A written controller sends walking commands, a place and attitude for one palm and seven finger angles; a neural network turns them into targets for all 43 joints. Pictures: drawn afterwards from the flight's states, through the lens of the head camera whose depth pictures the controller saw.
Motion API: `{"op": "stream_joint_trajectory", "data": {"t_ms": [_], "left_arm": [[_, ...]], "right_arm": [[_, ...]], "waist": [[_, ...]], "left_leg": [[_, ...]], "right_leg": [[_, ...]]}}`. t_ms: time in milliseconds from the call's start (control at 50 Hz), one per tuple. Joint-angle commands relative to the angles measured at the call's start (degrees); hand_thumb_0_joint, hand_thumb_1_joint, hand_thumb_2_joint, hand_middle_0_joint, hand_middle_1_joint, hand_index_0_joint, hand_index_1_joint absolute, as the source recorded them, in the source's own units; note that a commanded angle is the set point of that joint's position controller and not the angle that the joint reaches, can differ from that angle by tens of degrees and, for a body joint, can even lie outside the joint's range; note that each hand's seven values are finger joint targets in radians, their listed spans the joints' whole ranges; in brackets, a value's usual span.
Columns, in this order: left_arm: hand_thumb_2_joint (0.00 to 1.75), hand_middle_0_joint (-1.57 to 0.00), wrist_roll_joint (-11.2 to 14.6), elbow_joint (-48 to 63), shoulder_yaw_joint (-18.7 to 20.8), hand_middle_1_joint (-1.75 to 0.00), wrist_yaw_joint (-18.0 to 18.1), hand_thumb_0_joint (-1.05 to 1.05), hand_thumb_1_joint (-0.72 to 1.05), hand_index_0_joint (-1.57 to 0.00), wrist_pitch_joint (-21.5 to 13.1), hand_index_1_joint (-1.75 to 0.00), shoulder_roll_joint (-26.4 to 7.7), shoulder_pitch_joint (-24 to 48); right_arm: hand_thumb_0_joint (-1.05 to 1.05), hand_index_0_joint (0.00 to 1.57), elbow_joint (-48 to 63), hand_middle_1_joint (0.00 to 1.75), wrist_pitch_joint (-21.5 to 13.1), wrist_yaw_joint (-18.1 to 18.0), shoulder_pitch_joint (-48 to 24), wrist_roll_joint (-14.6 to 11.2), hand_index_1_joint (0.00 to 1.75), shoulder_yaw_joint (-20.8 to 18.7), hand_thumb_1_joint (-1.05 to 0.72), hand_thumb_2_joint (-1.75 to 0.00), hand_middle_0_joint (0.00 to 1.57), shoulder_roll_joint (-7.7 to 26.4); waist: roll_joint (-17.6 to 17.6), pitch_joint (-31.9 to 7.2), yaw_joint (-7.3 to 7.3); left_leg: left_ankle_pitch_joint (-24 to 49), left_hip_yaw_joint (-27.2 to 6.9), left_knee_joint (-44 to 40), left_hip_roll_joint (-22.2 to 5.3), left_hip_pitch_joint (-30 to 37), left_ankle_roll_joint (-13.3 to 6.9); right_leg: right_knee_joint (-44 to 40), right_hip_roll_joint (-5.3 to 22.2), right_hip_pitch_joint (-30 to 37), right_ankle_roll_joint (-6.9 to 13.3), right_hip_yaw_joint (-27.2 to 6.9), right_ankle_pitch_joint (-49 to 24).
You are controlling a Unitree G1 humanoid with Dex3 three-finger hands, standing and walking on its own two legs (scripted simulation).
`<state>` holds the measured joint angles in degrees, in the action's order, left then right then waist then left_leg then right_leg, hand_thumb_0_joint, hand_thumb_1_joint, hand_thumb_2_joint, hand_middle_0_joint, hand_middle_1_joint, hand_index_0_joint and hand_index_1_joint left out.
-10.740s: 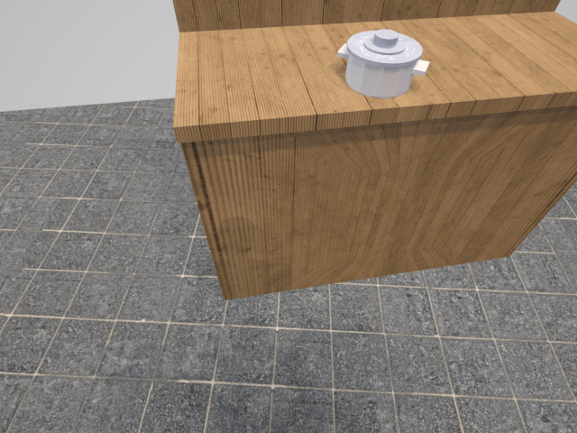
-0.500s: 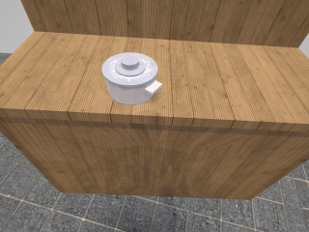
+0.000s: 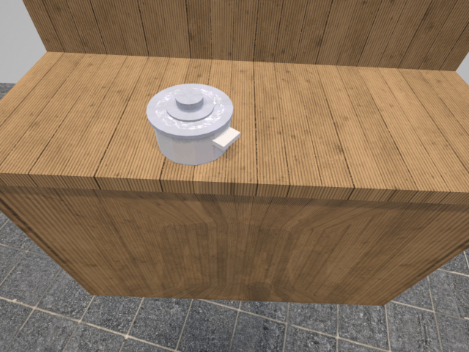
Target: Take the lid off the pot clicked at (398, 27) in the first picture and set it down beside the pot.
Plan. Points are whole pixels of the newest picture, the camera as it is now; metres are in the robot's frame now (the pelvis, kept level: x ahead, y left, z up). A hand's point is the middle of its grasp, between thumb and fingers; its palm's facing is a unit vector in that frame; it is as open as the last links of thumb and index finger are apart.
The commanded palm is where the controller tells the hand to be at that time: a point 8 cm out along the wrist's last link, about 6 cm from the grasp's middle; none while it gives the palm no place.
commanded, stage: look again from close up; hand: left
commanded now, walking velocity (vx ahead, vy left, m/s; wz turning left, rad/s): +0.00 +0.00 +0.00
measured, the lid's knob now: (189, 99) +0.52 +0.13 +0.16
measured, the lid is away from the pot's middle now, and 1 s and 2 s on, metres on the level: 0.00 0.00 0.00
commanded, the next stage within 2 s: lift the closed hand beside the body in 0.62 s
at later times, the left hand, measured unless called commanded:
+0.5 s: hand out of the picture +0.01 +0.17 -0.18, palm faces +0.05 -0.98 -0.18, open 7.3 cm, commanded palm none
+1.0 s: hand (129, 326) +0.16 +0.18 -0.03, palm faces +0.16 -0.95 -0.27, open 5.8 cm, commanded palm +0.10 +0.23 +0.01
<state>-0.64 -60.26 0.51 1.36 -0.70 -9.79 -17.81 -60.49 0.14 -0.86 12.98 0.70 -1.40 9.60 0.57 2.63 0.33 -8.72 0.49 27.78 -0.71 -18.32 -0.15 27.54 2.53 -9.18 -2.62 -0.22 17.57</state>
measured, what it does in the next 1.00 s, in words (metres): stands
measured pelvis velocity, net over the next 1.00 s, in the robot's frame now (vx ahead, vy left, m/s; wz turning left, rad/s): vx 0.01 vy -0.01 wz -0.01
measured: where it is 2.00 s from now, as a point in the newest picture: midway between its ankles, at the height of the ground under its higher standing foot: outside the picture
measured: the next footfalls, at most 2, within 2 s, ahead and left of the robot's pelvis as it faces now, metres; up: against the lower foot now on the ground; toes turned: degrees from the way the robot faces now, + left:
none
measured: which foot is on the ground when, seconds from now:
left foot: down 0.00-1.00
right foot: down 0.00-1.00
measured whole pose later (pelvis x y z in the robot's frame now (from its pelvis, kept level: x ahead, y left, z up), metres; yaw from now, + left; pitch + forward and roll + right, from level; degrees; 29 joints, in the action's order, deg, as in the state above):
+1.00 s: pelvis +0.01 -0.01 +0.00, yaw -1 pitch -3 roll +0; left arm 0.5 -5.2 2.1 5.0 -1.0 -10.4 -30.4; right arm -37.6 -9.5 -1.9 9.2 -1.3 -1.2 10.6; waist -1.6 -0.3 -0.1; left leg -9.1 1.1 25.8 -0.8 -13.8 0.4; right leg 26.2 2.5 -5.3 -2.1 -0.8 18.1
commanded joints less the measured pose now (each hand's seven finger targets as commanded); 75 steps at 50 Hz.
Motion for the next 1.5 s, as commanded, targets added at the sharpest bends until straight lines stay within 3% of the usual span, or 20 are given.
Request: {"op": "stream_joint_trajectory", "data": {"t_ms": [0, 660, 680, 700, 720, 740, 760, 780, 820, 840, 880, 920, 940, 1000, 1140, 1200, 1240, 1300, 1400, 1480], "left_arm": [[0.9, -0.2, -0.2, 1.8, 1.5, -0.3, 0.4, 0.0, 0.9, -0.2, -0.5, -0.3, -5.9, -4.7], [0.9, -0.2, 0.0, 1.4, 1.7, -0.3, 0.3, 0.0, 0.9, -0.2, -0.3, -0.3, -5.9, -4.1], [0.9, -0.2, -0.1, 1.4, 1.7, -0.3, 0.3, 0.0, 0.9, -0.2, -0.4, -0.3, -5.9, -4.1], [0.9, -0.2, -1.2, -0.1, 0.8, -0.3, 2.8, 0.0, 0.9, -0.2, -1.5, -0.3, -5.4, -5.9], [0.9, -0.24, 5.6, 75.1, -0.4, -0.35, 3.0, 0.0, 0.9, -0.24, -10.8, -0.35, -14.6, 32.0], [0.9, -0.29, 3.6, 73.6, 4.3, -0.4, 7.8, 0.0, 0.9, -0.29, -8.4, -0.4, -20.6, 20.6], [0.9, -0.33, 2.6, 65.8, -1.1, -0.44, 8.9, 0.0, 0.9, -0.33, -2.1, -0.44, -7.8, -2.3], [0.9, -0.38, 2.2, 55.3, -1.1, -0.49, 9.3, 0.0, 0.9, -0.38, 1.3, -0.49, -2.7, -10.9], [0.9, -0.46, -0.1, 43.0, -0.7, -0.59, 7.6, 0.0, 0.9, -0.46, 2.8, -0.59, -0.9, -16.4], [0.9, -0.51, -0.1, 41.0, 2.5, -0.64, 6.7, 0.0, 0.9, -0.51, 2.4, -0.64, -2.1, -22.4], [0.9, -0.6, 0.4, 50.7, 4.5, -0.73, 4.6, 0.0, 0.9, -0.6, 0.2, -0.73, -3.8, -28.0], [0.9, -0.68, 0.8, 65.7, 5.3, -0.83, 3.7, 0.0, 0.9, -0.68, -2.5, -0.83, -6.9, -21.8], [0.9, -0.73, 1.0, 68.0, 9.4, -0.88, 4.2, 0.0, 0.9, -0.73, -3.2, -0.88, -11.0, -21.1], [0.9, -0.86, 1.5, 69.3, 6.6, -1.02, 3.2, 0.0, 0.9, -0.86, -3.9, -1.02, -7.0, -20.2], [0.9, -1.17, 2.0, 84.6, 10.3, -1.36, 3.3, 0.0, 0.9, -1.17, -5.2, -1.36, -11.5, -16.4], [0.9, -1.3, 2.3, 85.8, 10.1, -1.5, 3.2, 0.0, 0.9, -1.3, -4.9, -1.5, -10.7, -17.3], [0.9, -1.3, 2.2, 86.4, 13.5, -1.5, 3.5, 0.0, 0.9, -1.3, -4.7, -1.5, -13.4, -18.7], [0.9, -1.3, 2.3, 92.0, 13.4, -1.5, 3.4, 0.0, 0.9, -1.3, -5.4, -1.5, -13.5, -18.1], [0.9, -1.3, 2.2, 93.9, 17.1, -1.5, 3.4, 0.0, 0.9, -1.3, -6.0, -1.5, -15.0, -23.0], [0.9, -1.3, 2.4, 91.4, 18.6, -1.5, 3.0, 0.0, 0.9, -1.3, -6.2, -1.5, -14.7, -23.7]], "right_arm": [[0.0, 0.2, 2.2, 0.3, -1.3, -0.2, 1.8, -0.2, 0.3, -0.8, -0.9, -0.9, 0.2, 6.0], [0.0, 0.2, 1.0, 0.3, -1.2, -0.5, 1.6, -0.3, 0.3, -0.6, -0.9, -0.9, 0.2, 5.8], [0.0, 0.2, 1.0, 0.3, -1.3, -0.5, 1.7, -0.2, 0.3, -0.6, -0.9, -0.9, 0.2, 5.8], [0.0, 0.2, 4.3, 0.3, -1.8, -0.1, -1.6, -0.4, 0.3, -0.4, -0.9, -0.9, 0.2, 7.6], [0.0, 0.2, 21.7, 0.3, -11.3, -0.3, -0.8, -3.9, 0.3, -0.5, -0.9, -0.9, 0.2, 12.3], [0.0, 0.2, 20.8, 0.3, -15.4, -3.0, -5.3, -4.4, 0.3, 1.6, -0.9, -0.9, 0.2, 9.5], [0.0, 0.2, 21.7, 0.3, -16.8, -3.7, -5.1, -4.6, 0.3, 0.8, -0.9, -0.9, 0.2, 8.6], [0.0, 0.2, 18.7, 0.3, -16.9, -3.7, -6.7, -4.1, 0.3, 0.9, -0.9, -0.9, 0.2, 8.3], [0.0, 0.2, 21.9, 0.3, -15.4, -2.3, -7.3, -2.8, 0.3, -1.2, -0.9, -0.9, 0.2, 9.1], [0.0, 0.2, 23.8, 0.3, -14.2, -1.7, -8.4, -2.9, 0.3, -2.5, -0.9, -0.9, 0.2, 9.3], [0.0, 0.2, 28.8, 0.3, -12.7, -1.0, -10.3, -2.7, 0.3, -2.7, -0.9, -0.9, 0.2, 8.2], [0.0, 0.2, 33.1, 0.3, -13.0, -1.1, -10.8, -2.3, 0.3, -1.7, -0.9, -0.9, 0.2, 7.8], [0.0, 0.2, 33.7, 0.3, -12.8, -1.3, -10.1, -2.2, 0.3, -2.1, -0.9, -0.9, 0.2, 8.0], [0.0, 0.2, 35.6, 0.3, -11.5, -2.2, -9.1, -1.7, 0.3, -1.1, -0.9, -0.9, 0.2, 7.4], [0.0, 0.2, 37.6, 0.3, -11.8, -3.6, -8.3, -0.3, 0.3, -0.4, -0.9, -0.9, 0.2, 7.9], [0.0, 0.2, 37.3, 0.3, -11.5, -4.2, -8.5, -0.2, 0.3, 0.0, -0.9, -0.9, 0.2, 7.7], [0.0, 0.2, 36.9, 0.3, -11.3, -4.4, -9.5, -0.1, 0.3, -0.2, -0.9, -0.9, 0.2, 7.7], [0.0, 0.2, 36.9, 0.3, -11.8, -4.7, -10.0, 0.0, 0.3, 0.4, -0.9, -0.9, 0.2, 7.3], [0.0, 0.2, 36.0, 0.3, -12.2, -4.6, -11.4, -0.1, 0.3, 0.3, -0.9, -0.9, 0.2, 6.6], [0.0, 0.2, 35.3, 0.3, -11.5, -4.5, -12.0, -0.3, 0.3, -0.2, -0.9, -0.9, 0.2, 6.5]], "waist": [[-1.3, -0.6, 0.12], [-0.4, 0.7, 0.16], [0.0, 0.3, 0.13], [-2.3, 1.2, 0.79], [-12.2, -25.0, -0.06], [-12.0, -22.6, -0.21], [-14.1, -18.8, 0.73], [-8.5, -10.8, 0.91], [2.7, 1.6, 0.99], [6.5, 1.9, 2.53], [6.6, 1.6, 4.28], [0.5, -0.4, 3.46], [-1.3, -1.5, 3.28], [0.7, 1.2, 2.01], [-4.0, -4.8, 1.95], [-2.3, -3.7, 2.29], [-1.7, -3.6, 3.04], [-4.6, -4.5, 3.48], [-3.8, -4.0, 4.54], [2.0, -1.3, 4.42]], "left_leg": [[-0.8, -4.9, -5.2, -4.2, 5.6, -0.6], [1.6, -4.6, -4.8, -3.8, 6.2, -0.4], [2.8, -4.5, -4.4, -3.8, 6.9, -0.4], [8.1, -2.4, 5.7, -4.5, 6.2, 0.3], [7.0, -3.3, -3.4, 0.3, 20.8, 0.4], [3.1, -0.8, -1.8, -0.7, 23.3, -0.1], [0.5, -1.9, -5.7, -0.6, 19.2, 0.1], [-0.9, -2.4, -6.6, 0.0, 15.7, 0.0], [-2.7, -2.3, -7.2, 0.0, 8.8, 0.0], [-2.6, -2.0, -7.1, -0.4, 7.5, 0.2], [-1.8, -0.1, -7.4, -0.1, 7.4, 0.6], [-2.7, 0.9, -7.5, 0.2, 9.4, 0.3], [-2.8, 1.4, -6.8, 0.0, 10.3, 0.5], [-2.5, 1.9, -6.0, 0.1, 10.9, -0.2], [2.9, 2.7, -4.1, 0.8, 16.8, -1.1], [3.6, 2.1, -4.8, 0.8, 16.9, -1.2], [4.5, 2.5, -4.5, 0.8, 17.6, -1.2], [6.0, 1.8, -5.0, 0.9, 18.5, -1.2], [7.9, 1.8, -5.0, 0.5, 18.3, -1.1], [7.1, 2.0, -5.4, 0.3, 17.4, -1.2]], "right_leg": [[-6.2, 2.5, -5.3, 3.9, -2.3, -3.5], [-7.7, 2.8, -3.8, 3.9, -1.7, -4.3], [-7.4, 3.0, -3.8, 3.9, -1.7, -5.4], [-8.4, 4.8, -5.5, 3.6, -6.1, -17.5], [-3.4, 0.8, 0.5, 4.3, 0.9, -15.7], [-1.3, -1.2, -2.4, 4.5, 1.7, -12.4], [-2.5, -1.3, -2.6, 4.8, 3.9, -8.0], [-4.5, -1.8, -2.1, 4.3, 5.2, -7.2], [-6.9, -2.5, -7.4, 3.3, 6.4, -3.5], [-7.4, -2.6, -6.5, 3.5, 6.5, -3.2], [-7.8, -2.5, -5.3, 3.5, 5.5, -2.6], [-8.1, -2.3, -4.8, 3.3, 4.3, -2.5], [-8.6, -2.3, -4.8, 3.3, 4.3, -2.7], [-9.8, -2.8, -7.3, 2.8, 4.1, -3.0], [-10.7, -2.9, -5.1, 2.5, 3.6, -8.8], [-10.6, -3.0, -3.9, 2.5, 3.9, -9.8], [-11.5, -3.2, -3.7, 2.4, 3.7, -10.8], [-10.8, -3.1, -1.9, 2.7, 3.6, -11.7], [-10.6, -3.3, -0.9, 2.6, 3.7, -13.8], [-11.6, -3.5, -1.8, 2.1, 3.7, -13.5]]}}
